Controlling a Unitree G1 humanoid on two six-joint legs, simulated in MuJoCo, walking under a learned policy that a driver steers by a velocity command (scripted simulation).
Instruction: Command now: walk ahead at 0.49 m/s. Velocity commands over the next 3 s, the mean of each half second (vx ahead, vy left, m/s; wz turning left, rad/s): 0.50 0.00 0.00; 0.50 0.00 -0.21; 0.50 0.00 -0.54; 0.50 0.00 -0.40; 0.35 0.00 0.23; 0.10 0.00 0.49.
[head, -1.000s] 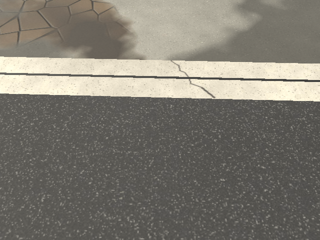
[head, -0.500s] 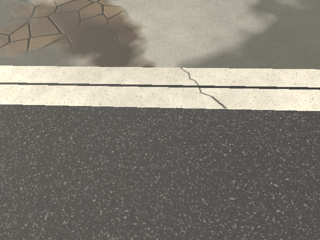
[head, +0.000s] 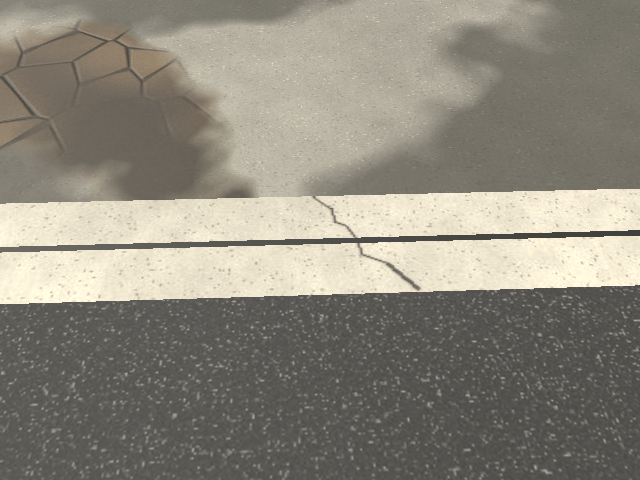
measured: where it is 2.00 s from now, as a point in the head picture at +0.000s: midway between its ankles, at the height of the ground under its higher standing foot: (400, 264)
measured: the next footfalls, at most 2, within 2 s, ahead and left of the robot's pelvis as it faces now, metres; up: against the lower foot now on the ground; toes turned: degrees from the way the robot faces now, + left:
right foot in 0.24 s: +0.33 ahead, -0.15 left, +0.00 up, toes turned -2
left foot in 0.80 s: +0.63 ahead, +0.08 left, +0.00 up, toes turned -1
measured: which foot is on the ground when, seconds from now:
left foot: down 0.00-0.26, up 0.28-0.78, down 0.80-1.00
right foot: up 0.00-0.22, down 0.24-0.82, up 0.84-1.00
